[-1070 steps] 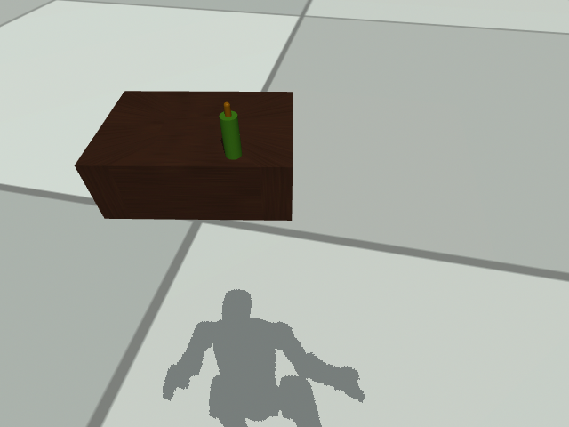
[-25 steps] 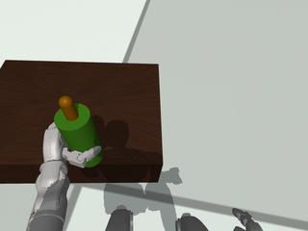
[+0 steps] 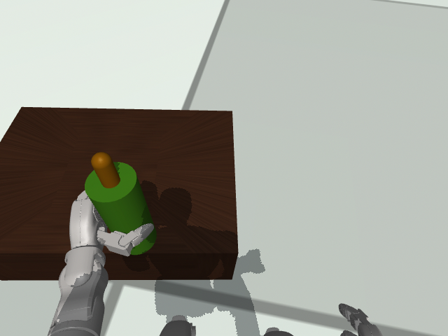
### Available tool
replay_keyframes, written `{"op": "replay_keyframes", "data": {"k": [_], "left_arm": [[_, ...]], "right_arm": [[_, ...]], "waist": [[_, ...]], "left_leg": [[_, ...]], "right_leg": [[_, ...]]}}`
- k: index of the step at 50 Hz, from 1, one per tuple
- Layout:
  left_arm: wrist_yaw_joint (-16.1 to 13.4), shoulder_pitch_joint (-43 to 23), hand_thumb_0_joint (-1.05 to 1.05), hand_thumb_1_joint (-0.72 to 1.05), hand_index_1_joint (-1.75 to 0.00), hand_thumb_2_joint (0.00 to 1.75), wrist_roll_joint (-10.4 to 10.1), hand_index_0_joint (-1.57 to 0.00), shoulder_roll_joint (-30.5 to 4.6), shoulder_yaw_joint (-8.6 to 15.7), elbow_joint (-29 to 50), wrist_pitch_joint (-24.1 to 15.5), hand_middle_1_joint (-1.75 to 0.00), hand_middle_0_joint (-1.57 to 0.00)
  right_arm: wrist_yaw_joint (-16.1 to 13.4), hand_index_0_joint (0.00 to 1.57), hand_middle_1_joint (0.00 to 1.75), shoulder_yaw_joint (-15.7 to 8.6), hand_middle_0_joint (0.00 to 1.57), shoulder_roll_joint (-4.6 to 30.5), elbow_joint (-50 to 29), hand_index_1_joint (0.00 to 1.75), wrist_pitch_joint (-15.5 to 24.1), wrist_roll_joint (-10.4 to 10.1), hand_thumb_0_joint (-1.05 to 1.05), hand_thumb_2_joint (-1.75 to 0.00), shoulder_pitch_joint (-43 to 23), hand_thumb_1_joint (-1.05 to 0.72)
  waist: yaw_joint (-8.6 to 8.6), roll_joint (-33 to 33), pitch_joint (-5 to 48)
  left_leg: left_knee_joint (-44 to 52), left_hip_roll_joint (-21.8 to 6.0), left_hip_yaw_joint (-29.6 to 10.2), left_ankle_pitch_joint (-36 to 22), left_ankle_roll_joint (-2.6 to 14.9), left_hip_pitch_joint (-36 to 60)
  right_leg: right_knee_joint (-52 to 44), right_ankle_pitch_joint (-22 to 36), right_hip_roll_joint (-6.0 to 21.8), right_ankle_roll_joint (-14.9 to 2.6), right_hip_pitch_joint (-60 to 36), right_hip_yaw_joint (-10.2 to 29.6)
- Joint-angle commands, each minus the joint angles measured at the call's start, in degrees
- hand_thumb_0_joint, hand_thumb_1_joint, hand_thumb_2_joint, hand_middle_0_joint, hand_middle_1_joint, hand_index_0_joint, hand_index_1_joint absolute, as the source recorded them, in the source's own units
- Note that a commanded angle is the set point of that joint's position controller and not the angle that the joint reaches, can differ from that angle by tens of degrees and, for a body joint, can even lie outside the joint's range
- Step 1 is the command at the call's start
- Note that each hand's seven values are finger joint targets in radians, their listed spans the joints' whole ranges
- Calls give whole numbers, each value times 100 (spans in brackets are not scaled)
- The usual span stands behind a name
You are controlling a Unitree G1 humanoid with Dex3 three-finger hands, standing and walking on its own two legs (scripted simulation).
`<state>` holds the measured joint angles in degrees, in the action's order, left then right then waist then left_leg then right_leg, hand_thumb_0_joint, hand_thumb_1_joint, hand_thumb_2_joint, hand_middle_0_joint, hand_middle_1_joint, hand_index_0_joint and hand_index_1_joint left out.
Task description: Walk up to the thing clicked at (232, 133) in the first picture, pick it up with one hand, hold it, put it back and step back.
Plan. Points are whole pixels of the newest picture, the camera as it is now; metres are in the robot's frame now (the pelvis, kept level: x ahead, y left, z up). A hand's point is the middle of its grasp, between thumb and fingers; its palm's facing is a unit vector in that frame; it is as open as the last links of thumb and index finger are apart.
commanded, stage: lift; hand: left
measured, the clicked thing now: (122, 205) +0.34 +0.18 +0.05
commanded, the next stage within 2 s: hold in 0.14 s
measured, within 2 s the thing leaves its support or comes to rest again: neither
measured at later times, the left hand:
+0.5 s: hand (124, 212) +0.33 +0.18 +0.04, palm faces +0.15 -0.99 -0.01, open 10.4 cm
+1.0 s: hand (124, 210) +0.32 +0.18 +0.06, palm faces +0.16 -0.99 -0.01, open 10.4 cm
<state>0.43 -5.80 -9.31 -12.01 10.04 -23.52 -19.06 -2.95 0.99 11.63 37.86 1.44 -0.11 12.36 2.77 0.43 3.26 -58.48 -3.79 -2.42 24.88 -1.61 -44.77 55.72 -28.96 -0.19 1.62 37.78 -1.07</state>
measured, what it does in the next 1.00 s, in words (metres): stands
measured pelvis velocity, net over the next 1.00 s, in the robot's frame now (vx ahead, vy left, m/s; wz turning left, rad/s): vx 0.00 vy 0.00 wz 0.01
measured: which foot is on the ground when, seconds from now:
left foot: down 0.00-1.00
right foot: down 0.00-1.00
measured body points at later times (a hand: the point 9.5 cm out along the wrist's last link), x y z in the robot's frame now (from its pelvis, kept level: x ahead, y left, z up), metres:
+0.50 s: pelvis +0.00 +0.00 +0.01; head +0.06 +0.01 +0.46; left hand +0.31 +0.23 +0.05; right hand +0.13 -0.24 -0.09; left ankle +0.04 +0.13 -0.68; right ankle -0.01 -0.14 -0.68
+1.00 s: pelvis +0.00 +0.00 +0.02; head +0.04 +0.01 +0.47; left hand +0.31 +0.23 +0.06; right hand +0.13 -0.25 -0.08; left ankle +0.04 +0.13 -0.68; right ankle -0.01 -0.14 -0.68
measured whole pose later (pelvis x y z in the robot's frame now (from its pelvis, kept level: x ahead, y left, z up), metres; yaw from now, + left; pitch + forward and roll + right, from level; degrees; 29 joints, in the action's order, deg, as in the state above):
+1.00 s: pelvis +0.00 +0.00 +0.02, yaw +0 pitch +6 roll -2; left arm 0.8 -5.1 -9.4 -10.9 9.3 -23.4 -18.0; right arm -2.8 0.6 11.9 38.5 2.8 -0.1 12.3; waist 2.1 0.5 1.2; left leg -50.3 -3.5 -1.8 21.6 -1.9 -35.0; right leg 48.3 -25.8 0.1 1.3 28.6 -0.8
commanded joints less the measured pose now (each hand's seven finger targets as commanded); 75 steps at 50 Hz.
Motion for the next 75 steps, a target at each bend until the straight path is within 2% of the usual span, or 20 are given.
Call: {"op": "replay_keyframes", "data": {"k": [1, 10, 18, 19, 20, 31, 34, 40, 44, 50, 54, 56, 58, 59, 62, 66, 71, 72, 73, 75], "left_arm": [[24, -2283, 0, 7, -144, 131, -181, -128, -952, 350, 2330, -845, -144, -126], [87, -2036, 0, 6, -149, 134, -239, -132, -730, 221, 2043, -771, -148, -130], [45, -2014, 0, 11, -141, 125, -218, -127, -865, 397, 2153, -811, -142, -125], [51, -2163, 0, 11, -141, 125, -226, -127, -761, 280, 2209, -815, -141, -124], [52, -2118, 0, 12, -142, 126, -237, -128, -857, 397, 2195, -817, -142, -125], [49, -2068, 0, 14, -143, 128, -241, -127, -692, 218, 2268, -744, -143, -125], [43, -2203, 0, 14, -144, 128, -202, -129, -723, 207, 2252, -716, -144, -126], [28, -2179, 0, 15, -143, 129, -218, -127, -725, 279, 2189, -682, -143, -125], [52, -2239, 0, 15, -145, 130, -216, -128, -787, 314, 2231, -709, -144, -125], [59, -2240, 0, 18, -146, 132, -240, -130, -774, 353, 2295, -756, -146, -128], [70, -2155, 0, 15, -145, 131, -215, -128, -785, 269, 2373, -724, -145, -126], [65, -2132, 0, 14, -145, 130, -231, -129, -684, 239, 2192, -697, -145, -127], [67, -2166, 0, 13, -147, 132, -240, -130, -630, 176, 2235, -720, -146, -128], [43, -2179, 0, 14, -146, 131, -233, -129, -749, 308, 2224, -719, -145, -127], [60, -2012, 0, 16, -146, 131, -216, -129, -628, 166, 2222, -692, -145, -127], [39, -2123, 0, 14, -146, 130, -210, -129, -904, 455, 2250, -715, -145, -127], [66, -2198, 0, 15, -147, 132, -260, -130, -707, 351, 2176, -774, -147, -128], [52, -2088, 0, 16, -148, 133, -245, -130, -812, 468, 2118, -783, -148, -128], [75, -2181, 0, 15, -148, 132, -204, -131, -737, 274, 2290, -791, -147, -129], [80, -1934, 0, 17, -148, 133, -198, -131, -749, 323, 2180, -769, -147, -129]], "right_arm": [[-39, 20, 30, -280, 20, 761, -605, 30, 228, 43, 0, -90, 30, -91], [-10, 20, 30, -303, 20, 783, -598, 30, 240, 26, 0, -90, 24, -91], [30, 20, 30, -298, 20, 751, -665, 30, 226, 23, 0, -90, -61, -91], [25, 20, 30, -308, 20, 769, -654, 30, 230, 30, 0, -90, 10, -91], [26, 20, 30, -294, 20, 763, -671, 30, 239, 24, 0, -90, -68, -91], [-21, 20, 30, -309, 20, 788, -666, 30, 291, 22, 0, -90, -61, -91], [-6, 20, 30, -313, 20, 785, -666, 30, 305, 18, 0, -90, -152, -91], [-42, 20, 30, -300, 20, 778, -701, 30, 320, -10, 0, -90, -193, -90], [-9, 20, 30, -315, 20, 776, -618, 30, 360, 16, 0, -90, -106, -91], [-17, 20, 30, -303, 20, 767, -649, 30, 389, 13, 0, -90, -171, -91], [-28, 20, 30, -290, 20, 762, -648, 30, 398, 23, 0, -90, -109, -91], [-28, 20, 30, -290, 20, 758, -616, 30, 416, 17, 0, -90, -164, -92], [-16, 20, 30, -300, 20, 760, -603, 30, 442, 17, 0, -91, -157, -92], [-17, 20, 30, -320, 20, 777, -612, 30, 428, 16, 0, -90, -157, -91], [-38, 20, 30, -311, 20, 774, -624, 30, 406, 14, 0, -90, -138, -91], [-52, 20, 30, -294, 20, 742, -595, 30, 415, 17, 0, -90, -156, -91], [-29, 20, 30, -297, 20, 744, -592, 30, 432, 14, 0, -90, -203, -91], [-23, 20, 30, -318, 20, 768, -579, 30, 428, 15, 0, -91, -158, -91], [-28, 20, 30, -310, 20, 742, -589, 30, 424, 35, 0, -91, -158, -92], [-23, 20, 30, -316, 20, 761, -609, 30, 432, 25, 0, -91, -124, -91]], "waist": [[-2, 729, 2276], [27, 476, 1972], [-125, 560, 2016], [-23, 532, 2097], [-60, 534, 1947], [2, 393, 2054], [-35, 497, 1642], [-74, 349, 1643], [-91, 514, 1901], [-130, 492, 1799], [-95, 558, 2033], [-73, 427, 1626], [-53, 443, 1709], [-76, 461, 1784], [-55, 351, 1765], [-136, 302, 1833], [-99, 432, 1638], [-136, 410, 1775], [-106, 553, 1914], [-133, 431, 1925]], "left_leg": [[863, 193, 97, -1646, 141, 2118], [955, 194, 130, -1847, 175, 2091], [1125, 205, 143, -1823, 138, 2223], [1096, 203, 159, -1916, 152, 2309], [1133, 207, 152, -1811, 148, 2246], [1280, 206, 146, -1680, 147, 2465], [1440, 205, 120, -1332, 104, 2342], [1509, 230, 194, -1305, 118, 2403], [1461, 210, 173, -1693, 119, 2569], [1544, 221, 165, -1482, 105, 2543], [1465, 225, 190, -1875, 115, 2691], [1512, 231, 198, -1611, 125, 2485], [1503, 219, 190, -1652, 132, 2542], [1503, 220, 184, -1672, 129, 2568], [1512, 232, 210, -1721, 144, 2607], [1465, 262, 258, -1839, 177, 2537], [1554, 254, 233, -1553, 148, 2504], [1546, 231, 203, -1744, 146, 2604], [1501, 243, 220, -1852, 144, 2660], [1490, 225, 192, -2025, 142, 2689]], "right_leg": [[-844, 2023, -127, -184, -477, -91], [-1009, 2299, -114, -143, -710, -88], [-1103, 2200, -111, -160, -874, -97], [-1123, 2334, -107, -144, -916, -77], [-1132, 2229, -110, -146, -892, -78], [-1298, 2153, -109, -142, -1048, -83], [-1341, 1770, -126, -173, -874, -124], [-1492, 1804, -92, -155, -1064, -85], [-1414, 2107, -101, -153, -1141, -100], [-1465, 1910, -96, -163, -1143, -100], [-1463, 2288, -91, -149, -1274, -77], [-1521, 2087, -91, -142, -1167, -69], [-1509, 2112, -91, -142, -1168, -76], [-1498, 2124, -87, -142, -1180, -78], [-1564, 2207, -79, -126, -1246, -72], [-1592, 2409, -39, -94, -1424, -20], [-1567, 2041, -57, -136, -1235, -55], [-1519, 2180, -70, -142, -1291, -81], [-1522, 2285, -66, -140, -1295, -57], [-1488, 2402, -79, -141, -1349, -95]]}}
